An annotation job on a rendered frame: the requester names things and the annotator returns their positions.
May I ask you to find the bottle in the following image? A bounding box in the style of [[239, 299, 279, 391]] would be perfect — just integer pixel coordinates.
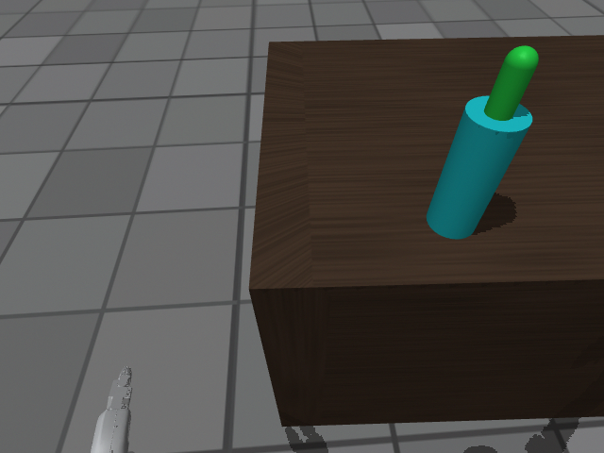
[[427, 45, 539, 240]]

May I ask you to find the left robot hand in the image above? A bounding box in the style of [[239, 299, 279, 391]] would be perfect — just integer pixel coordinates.
[[91, 366, 134, 453]]

